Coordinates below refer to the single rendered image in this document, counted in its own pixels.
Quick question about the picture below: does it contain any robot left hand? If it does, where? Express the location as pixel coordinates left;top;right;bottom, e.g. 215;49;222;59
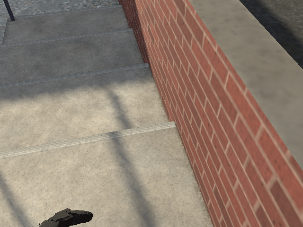
39;208;93;227

